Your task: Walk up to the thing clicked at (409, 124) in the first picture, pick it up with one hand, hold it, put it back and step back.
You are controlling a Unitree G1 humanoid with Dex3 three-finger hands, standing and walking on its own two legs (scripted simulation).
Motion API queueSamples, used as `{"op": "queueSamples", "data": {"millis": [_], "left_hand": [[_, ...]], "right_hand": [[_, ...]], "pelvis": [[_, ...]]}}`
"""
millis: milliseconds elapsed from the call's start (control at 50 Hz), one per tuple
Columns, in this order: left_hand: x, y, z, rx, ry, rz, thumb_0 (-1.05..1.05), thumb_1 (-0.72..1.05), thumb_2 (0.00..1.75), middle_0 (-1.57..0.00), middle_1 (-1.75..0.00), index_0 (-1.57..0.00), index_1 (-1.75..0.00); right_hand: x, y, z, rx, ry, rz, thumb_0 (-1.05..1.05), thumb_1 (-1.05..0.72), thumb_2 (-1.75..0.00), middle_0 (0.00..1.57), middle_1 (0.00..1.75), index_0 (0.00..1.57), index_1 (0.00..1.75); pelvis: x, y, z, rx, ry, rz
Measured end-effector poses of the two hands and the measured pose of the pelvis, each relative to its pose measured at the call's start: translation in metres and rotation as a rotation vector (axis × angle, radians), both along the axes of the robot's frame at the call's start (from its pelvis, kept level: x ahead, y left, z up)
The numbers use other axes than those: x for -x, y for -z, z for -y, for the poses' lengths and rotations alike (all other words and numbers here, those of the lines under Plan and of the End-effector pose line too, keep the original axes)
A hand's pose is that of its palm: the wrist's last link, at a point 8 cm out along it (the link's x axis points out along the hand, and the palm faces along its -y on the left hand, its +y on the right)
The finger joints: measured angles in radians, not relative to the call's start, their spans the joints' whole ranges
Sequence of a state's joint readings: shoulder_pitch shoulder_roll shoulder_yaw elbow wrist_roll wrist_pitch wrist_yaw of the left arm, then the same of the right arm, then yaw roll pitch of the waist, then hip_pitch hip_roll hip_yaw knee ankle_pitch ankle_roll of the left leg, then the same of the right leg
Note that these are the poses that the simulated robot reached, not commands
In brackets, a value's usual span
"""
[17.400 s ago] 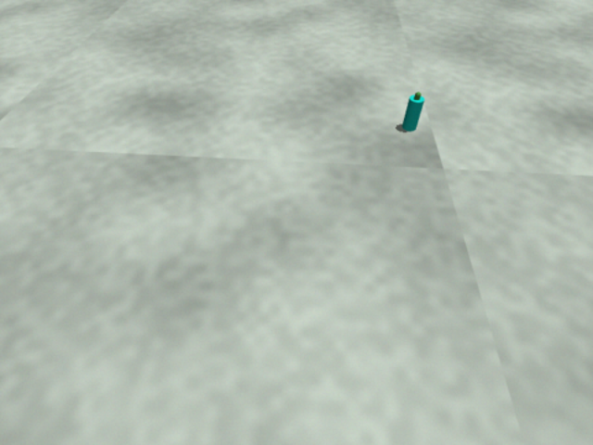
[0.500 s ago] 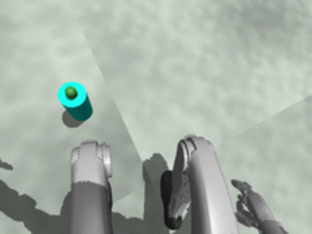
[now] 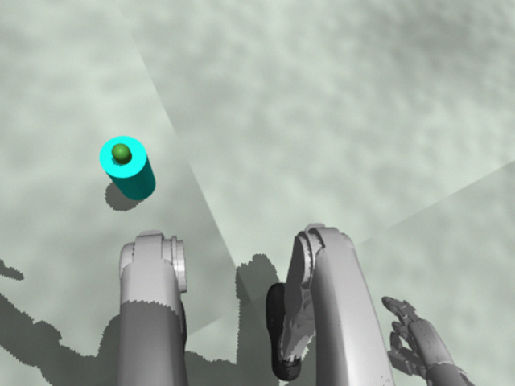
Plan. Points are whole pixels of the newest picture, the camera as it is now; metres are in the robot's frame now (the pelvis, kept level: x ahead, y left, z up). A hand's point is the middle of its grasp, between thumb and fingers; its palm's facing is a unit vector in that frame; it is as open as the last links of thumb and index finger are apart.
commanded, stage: go down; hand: left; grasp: from the side
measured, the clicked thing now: (130, 169) +0.47 +0.22 -0.27
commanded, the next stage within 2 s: none
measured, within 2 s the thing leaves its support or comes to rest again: neither
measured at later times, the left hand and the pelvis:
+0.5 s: hand out of the picture +0.39 +0.42 +0.02, palm faces +0.18 -0.98 -0.03, open 17.7 cm; pelvis +0.00 +0.00 +0.00, yaw +0 degrees
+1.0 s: hand out of the picture +0.39 +0.42 +0.02, palm faces +0.17 -0.98 -0.03, open 17.6 cm; pelvis +0.00 +0.00 +0.00, yaw +0 degrees
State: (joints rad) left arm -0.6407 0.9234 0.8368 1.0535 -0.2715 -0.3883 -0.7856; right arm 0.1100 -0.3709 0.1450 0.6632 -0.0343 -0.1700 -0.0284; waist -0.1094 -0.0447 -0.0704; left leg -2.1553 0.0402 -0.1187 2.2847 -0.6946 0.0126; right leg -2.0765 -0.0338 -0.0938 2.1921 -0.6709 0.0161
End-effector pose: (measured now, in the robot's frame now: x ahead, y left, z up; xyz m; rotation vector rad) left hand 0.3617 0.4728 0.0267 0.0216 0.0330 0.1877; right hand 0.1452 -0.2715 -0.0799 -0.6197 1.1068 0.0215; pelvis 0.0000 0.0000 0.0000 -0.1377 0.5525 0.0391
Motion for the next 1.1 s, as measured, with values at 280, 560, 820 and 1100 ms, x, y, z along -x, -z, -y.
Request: {"op": "queueSamples", "data": {"millis": [280,560,820,1100], "left_hand": [[-0.002,-0.012,0.002,-0.008,0.006,-0.002,-0.01,-0.61,0.05,-0.07,-0.06,-0.06,-0.07],[0.0,0.002,0.003,-0.006,0.011,0.007,-0.01,-0.61,0.05,-0.07,-0.07,-0.07,-0.08],[0.005,-0.006,-0.002,-0.005,0.003,-0.016,-0.01,-0.61,0.04,-0.07,-0.07,-0.07,-0.08],[-0.002,-0.005,0.008,-0.006,0.026,0.006,-0.01,-0.61,0.05,-0.06,-0.07,-0.07,-0.08]], "right_hand": [[-0.002,-0.005,0.001,-0.007,0.017,0.028,0.0,-0.91,-0.9,0.2,0.3,0.21,0.3],[-0.001,0.0,0.003,0.009,-0.003,0.004,0.0,-0.91,-0.9,0.2,0.3,0.21,0.3],[-0.002,-0.004,-0.002,-0.007,0.01,0.028,0.0,-0.91,-0.9,0.2,0.3,0.21,0.3],[-0.005,-0.004,-0.001,0.0,0.008,0.035,0.0,-0.91,-0.9,0.2,0.3,0.21,0.3]], "pelvis": [[0.0,-0.004,0.0,-0.002,0.0,-0.003],[0.001,0.002,0.002,-0.003,-0.001,0.007],[0.0,-0.003,-0.002,0.003,0.001,0.001],[0.001,-0.002,0.0,-0.001,-0.003,0.004]]}}
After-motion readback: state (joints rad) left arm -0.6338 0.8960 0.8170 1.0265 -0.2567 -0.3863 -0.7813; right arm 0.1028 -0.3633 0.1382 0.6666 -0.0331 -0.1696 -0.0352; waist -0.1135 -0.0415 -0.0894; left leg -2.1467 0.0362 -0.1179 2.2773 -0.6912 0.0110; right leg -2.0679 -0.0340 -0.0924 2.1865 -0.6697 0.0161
